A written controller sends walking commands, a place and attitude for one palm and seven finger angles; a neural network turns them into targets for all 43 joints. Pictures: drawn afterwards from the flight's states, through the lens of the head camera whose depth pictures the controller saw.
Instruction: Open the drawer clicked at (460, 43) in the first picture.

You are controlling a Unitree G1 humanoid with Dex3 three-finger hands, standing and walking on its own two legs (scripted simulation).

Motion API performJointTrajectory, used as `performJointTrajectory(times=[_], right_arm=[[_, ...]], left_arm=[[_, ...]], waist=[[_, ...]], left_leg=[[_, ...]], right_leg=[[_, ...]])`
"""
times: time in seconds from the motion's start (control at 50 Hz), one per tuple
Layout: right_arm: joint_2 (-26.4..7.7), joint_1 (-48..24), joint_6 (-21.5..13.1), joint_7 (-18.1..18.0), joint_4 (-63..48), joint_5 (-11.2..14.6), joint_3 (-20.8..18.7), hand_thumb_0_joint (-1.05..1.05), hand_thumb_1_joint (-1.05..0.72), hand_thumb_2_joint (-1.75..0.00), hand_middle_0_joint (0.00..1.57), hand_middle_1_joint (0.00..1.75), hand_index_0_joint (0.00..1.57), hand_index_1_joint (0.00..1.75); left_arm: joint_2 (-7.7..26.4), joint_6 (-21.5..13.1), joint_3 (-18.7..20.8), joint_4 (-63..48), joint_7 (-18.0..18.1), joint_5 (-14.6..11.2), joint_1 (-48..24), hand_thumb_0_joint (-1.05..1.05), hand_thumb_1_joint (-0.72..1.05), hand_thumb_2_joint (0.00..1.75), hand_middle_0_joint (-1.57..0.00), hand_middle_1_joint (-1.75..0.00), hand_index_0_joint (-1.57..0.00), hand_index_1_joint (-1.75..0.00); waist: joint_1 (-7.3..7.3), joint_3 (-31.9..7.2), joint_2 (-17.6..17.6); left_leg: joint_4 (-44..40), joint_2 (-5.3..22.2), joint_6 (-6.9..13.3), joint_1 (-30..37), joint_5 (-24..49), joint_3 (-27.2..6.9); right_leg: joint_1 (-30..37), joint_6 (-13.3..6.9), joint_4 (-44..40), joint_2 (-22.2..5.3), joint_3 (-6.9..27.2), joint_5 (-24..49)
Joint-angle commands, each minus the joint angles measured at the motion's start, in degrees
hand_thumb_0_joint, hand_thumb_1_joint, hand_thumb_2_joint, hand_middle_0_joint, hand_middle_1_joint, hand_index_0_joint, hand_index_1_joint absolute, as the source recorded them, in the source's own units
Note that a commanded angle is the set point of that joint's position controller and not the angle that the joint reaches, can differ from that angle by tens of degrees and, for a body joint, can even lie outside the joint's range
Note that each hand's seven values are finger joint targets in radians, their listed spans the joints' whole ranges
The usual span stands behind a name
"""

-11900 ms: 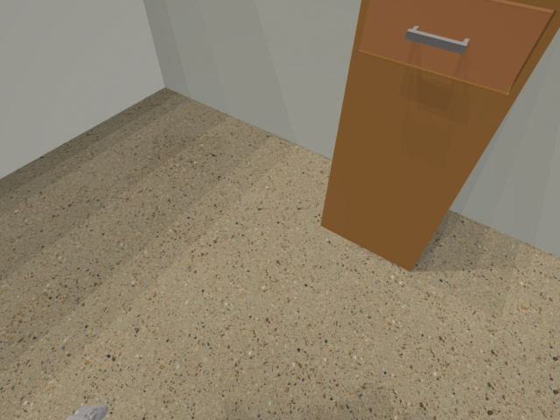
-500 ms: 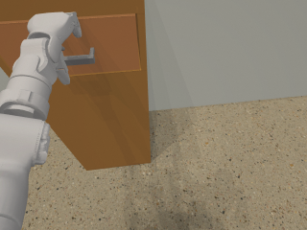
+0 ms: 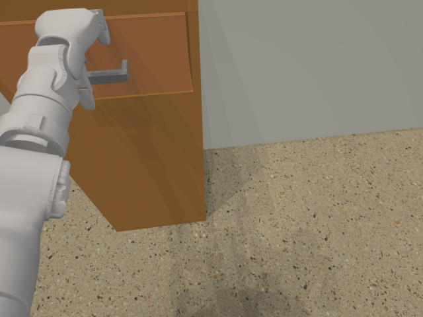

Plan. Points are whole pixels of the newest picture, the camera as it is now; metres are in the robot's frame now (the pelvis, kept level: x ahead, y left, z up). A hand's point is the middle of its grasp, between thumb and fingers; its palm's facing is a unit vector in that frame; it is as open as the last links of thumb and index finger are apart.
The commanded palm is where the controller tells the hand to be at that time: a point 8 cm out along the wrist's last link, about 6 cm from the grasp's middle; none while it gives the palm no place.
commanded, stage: lower the fingers behind the handle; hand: left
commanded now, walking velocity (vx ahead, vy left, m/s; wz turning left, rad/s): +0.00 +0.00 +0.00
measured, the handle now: (93, 72) +0.57 +0.20 +0.15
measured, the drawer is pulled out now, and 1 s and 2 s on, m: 0.00 0.00 0.00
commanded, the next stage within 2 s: lift the fingers back up to retry in 1.44 s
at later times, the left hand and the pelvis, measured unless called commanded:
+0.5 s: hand (86, 62) +0.53 +0.19 +0.20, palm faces +0.05 -0.01 -1.00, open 13.5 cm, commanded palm +0.52 +0.19 +0.21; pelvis -0.01 +0.00 -0.01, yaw +0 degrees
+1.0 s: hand (86, 64) +0.53 +0.19 +0.20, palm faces +0.07 +0.01 -1.00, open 13.7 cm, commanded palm +0.52 +0.19 +0.18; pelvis -0.02 +0.00 -0.01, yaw -1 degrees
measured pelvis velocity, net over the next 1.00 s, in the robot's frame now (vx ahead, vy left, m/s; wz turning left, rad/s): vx -0.02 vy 0.00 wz -0.01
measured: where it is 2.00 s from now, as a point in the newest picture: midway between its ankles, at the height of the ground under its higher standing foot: outside the picture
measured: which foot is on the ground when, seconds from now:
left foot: down 0.00-1.00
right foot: down 0.00-1.00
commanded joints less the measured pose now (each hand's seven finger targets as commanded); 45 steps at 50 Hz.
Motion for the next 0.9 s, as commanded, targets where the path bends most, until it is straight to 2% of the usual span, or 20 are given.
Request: performJointTrajectory(times=[0.0,0.02,0.06,0.08,0.1,0.16,0.2,0.24,0.26,0.3,0.34,0.38,0.46,0.54,0.6,0.68,0.72,0.78,0.84,0.88], right_arm=[[-9.7,5.2,-1.1,-0.8,-4.0,-0.2,-2.9,0.0,-0.9,-0.9,0.2,0.3,0.2,0.3],[-9.5,5.0,-1.0,-0.7,-4.4,-0.2,-2.8,0.0,-0.9,-0.9,0.2,0.3,0.2,0.3],[-9.6,5.2,-1.1,-0.6,-4.3,-0.1,-2.8,0.0,-0.9,-0.9,0.2,0.3,0.2,0.3],[-9.7,5.4,-1.1,-0.5,-4.1,-0.2,-3.0,0.0,-0.9,-0.9,0.2,0.3,0.2,0.3],[-9.7,5.5,-1.0,-0.6,-4.3,-0.3,-2.9,0.0,-0.9,-0.9,0.2,0.3,0.2,0.3],[-9.5,5.7,-0.8,-0.4,-4.6,-0.3,-2.8,0.0,-0.9,-0.9,0.2,0.3,0.2,0.3],[-9.6,5.9,-0.7,-0.4,-4.7,-0.3,-3.0,0.0,-0.9,-0.9,0.2,0.3,0.2,0.3],[-9.3,5.9,-0.6,-0.3,-5.0,-0.3,-3.0,0.0,-0.9,-0.9,0.2,0.3,0.2,0.3],[-9.6,6.0,-0.5,-0.3,-4.8,-0.4,-3.0,0.0,-0.9,-0.9,0.2,0.3,0.2,0.3],[-9.3,6.2,-0.4,-0.2,-5.1,-0.4,-3.1,0.0,-0.9,-0.9,0.2,0.3,0.2,0.3],[-9.6,6.2,-0.1,-0.3,-5.2,-0.4,-3.0,0.0,-0.9,-0.9,0.2,0.3,0.2,0.3],[-9.6,6.2,-0.2,-0.4,-5.0,-0.3,-3.0,0.0,-0.9,-0.9,0.2,0.3,0.2,0.3],[-9.7,6.6,-0.2,-0.5,-4.9,-0.3,-2.8,0.0,-0.9,-0.9,0.2,0.3,0.2,0.3],[-9.7,7.0,0.0,-0.6,-5.4,-0.4,-2.9,0.0,-0.9,-0.9,0.2,0.3,0.2,0.3],[-9.7,7.1,0.1,-0.6,-5.8,-0.3,-2.9,0.0,-0.9,-0.9,0.2,0.3,0.2,0.3],[-10.1,6.9,0.1,-1.0,-6.2,-0.1,-2.8,0.0,-0.9,-0.9,0.2,0.3,0.2,0.3],[-10.2,6.6,0.0,-1.3,-6.3,0.0,-2.4,0.0,-0.9,-0.9,0.2,0.3,0.2,0.3],[-10.3,7.0,0.0,-1.2,-6.5,-0.1,-2.6,0.0,-0.9,-0.9,0.2,0.3,0.2,0.3],[-10.2,6.6,0.1,-1.3,-6.7,0.0,-2.4,0.0,-0.9,-0.9,0.2,0.3,0.2,0.3],[-10.5,6.8,0.3,-1.3,-6.8,-0.1,-2.5,0.0,-0.9,-0.9,0.2,0.3,0.2,0.3]], left_arm=[[13.9,2.2,2.6,-5.3,1.3,0.8,-27.6,0.0,-0.5,0.3,-0.3,-1.2,-0.3,-1.2],[11.9,2.5,1.2,-4.7,1.4,0.9,-26.8,0.0,-0.5,0.3,-0.3,-1.2,-0.3,-1.2],[10.7,2.8,0.5,-4.1,1.4,0.9,-26.6,0.0,-0.5,0.3,-0.3,-1.2,-0.3,-1.2],[10.6,2.7,0.8,-4.5,1.3,0.7,-26.8,0.0,-0.5,0.3,-0.3,-1.2,-0.3,-1.2],[12.6,2.9,1.8,-4.1,1.5,1.2,-26.9,0.0,-0.5,0.3,-0.3,-1.2,-0.3,-1.2],[10.1,3.5,0.2,-3.3,1.5,1.4,-26.2,0.0,-0.5,0.3,-0.3,-1.2,-0.3,-1.2],[10.4,3.6,0.5,-3.4,1.6,1.7,-26.2,0.0,-0.5,0.3,-0.3,-1.2,-0.3,-1.2],[8.3,4.2,-0.7,-3.2,1.6,1.7,-24.9,0.0,-0.5,0.3,-0.3,-1.2,-0.3,-1.2],[9.6,4.2,0.1,-2.8,1.7,2.0,-25.3,0.0,-0.5,0.3,-0.3,-1.2,-0.3,-1.2],[8.2,4.1,-0.9,-4.1,1.7,1.9,-25.5,0.0,-0.5,0.3,-0.3,-1.2,-0.3,-1.2],[9.0,4.8,-0.3,-2.0,1.5,2.2,-23.2,0.0,-0.5,0.3,-0.3,-1.2,-0.3,-1.2],[7.3,4.9,-1.4,-2.5,1.4,1.9,-23.7,0.0,-0.5,0.3,-0.3,-1.2,-0.3,-1.2],[8.8,5.3,-1.0,-0.9,1.1,2.4,-22.4,0.0,-0.5,0.3,-0.3,-1.2,-0.3,-1.2],[7.5,4.9,-1.6,-1.3,0.7,2.3,-20.6,0.0,-0.5,0.3,-0.3,-1.2,-0.3,-1.2],[8.2,4.6,-1.3,-1.6,0.4,1.9,-18.9,0.0,-0.5,0.3,-0.3,-1.2,-0.3,-1.2],[8.8,4.3,-0.8,-1.1,-0.2,1.0,-17.1,0.0,-0.5,0.3,-0.3,-1.2,-0.3,-1.2],[9.0,4.5,-1.2,0.1,-0.2,0.9,-16.9,0.0,-0.5,0.3,-0.3,-1.2,-0.3,-1.2],[8.4,4.3,-1.1,-0.6,-0.3,0.8,-15.6,0.0,-0.5,0.3,-0.3,-1.2,-0.3,-1.2],[8.4,4.4,-1.5,-0.6,-0.3,0.9,-15.5,0.0,-0.5,0.3,-0.3,-1.2,-0.3,-1.2],[9.1,4.5,-0.9,-0.9,-0.4,0.9,-14.8,0.0,-0.5,0.3,-0.3,-1.2,-0.3,-1.2]], waist=[[-2.9,-13.0,-4.4],[-2.84,-12.5,-3.3],[-3.11,-11.9,-3.1],[-3.15,-12.7,-3.7],[-3.15,-13.3,-3.6],[-3.34,-12.7,-3.1],[-3.32,-13.7,-3.2],[-3.4,-13.0,-3.1],[-3.43,-12.4,-2.5],[-3.4,-14.1,-2.2],[-3.27,-12.5,-3.8],[-3.73,-12.2,-4.2],[-3.63,-11.5,-3.6],[-3.6,-11.3,-3.9],[-3.33,-12.0,-4.3],[-3.35,-10.4,-6.7],[-3.7,-8.5,-6.1],[-3.36,-9.8,-6.6],[-3.57,-9.2,-5.6],[-3.31,-9.9,-6.8]], left_leg=[[-3.0,-1.4,2.3,8.8,0.2,-0.6],[-2.9,-1.7,2.3,8.7,-0.3,-0.5],[-2.6,-1.4,2.2,8.5,-0.8,-0.7],[-2.3,-1.5,2.4,8.7,0.0,-0.6],[-2.0,-1.3,2.3,8.4,-0.4,-0.5],[-1.6,-1.3,2.2,7.8,-1.0,-0.7],[-1.2,-1.4,2.2,7.8,-0.7,-0.7],[-0.9,-1.4,2.3,7.8,-1.4,-0.7],[-1.0,-1.2,2.1,7.1,-1.9,-0.8],[-0.5,-1.4,2.3,7.7,-1.3,-0.8],[-0.7,-1.3,2.2,6.1,-2.7,-0.8],[-0.6,-1.3,2.4,6.3,-3.3,-0.8],[-0.3,-1.2,2.3,4.6,-4.4,-0.7],[0.0,-1.1,2.3,4.5,-4.4,-0.6],[0.4,-1.2,2.4,3.9,-4.6,-0.3],[0.4,-1.2,2.4,2.6,-5.5,-0.1],[0.1,-1.2,2.4,1.7,-6.9,-0.2],[0.7,-1.2,2.5,2.3,-5.3,-0.1],[0.9,-1.1,2.4,2.1,-5.7,-0.1],[1.1,-1.3,2.4,1.6,-5.1,-0.1]], right_leg=[[1.1,0.1,-5.9,1.2,0.9,1.6],[0.3,-0.1,-5.7,1.2,0.8,1.1],[-1.3,-0.2,-5.1,1.3,0.4,0.6],[-0.7,-0.2,-5.3,1.3,0.5,1.2],[-0.7,0.0,-4.9,1.2,0.8,1.0],[-2.2,-0.1,-4.2,1.3,0.3,0.4],[-2.0,-0.1,-3.9,1.4,0.4,0.6],[-3.1,-0.2,-3.8,1.5,0.2,-0.1],[-3.6,-0.3,-3.5,1.5,0.0,-0.3],[-3.3,-0.3,-3.3,1.6,0.2,0.0],[-3.4,-0.2,-3.3,1.6,0.0,-1.0],[-4.1,-0.2,-3.7,1.7,0.0,-1.4],[-4.5,-0.2,-3.0,1.6,0.1,-2.3],[-5.2,-0.2,-2.7,1.7,-0.1,-2.4],[-4.3,-0.1,-2.8,1.7,0.2,-2.6],[-3.7,0.0,-3.3,1.7,0.2,-3.3],[-5.3,0.2,-3.1,1.6,0.1,-4.8],[-4.9,0.0,-2.9,1.8,0.1,-3.4],[-6.0,0.1,-2.3,1.8,-0.1,-3.8],[-4.9,0.1,-2.4,1.8,-0.1,-3.2]])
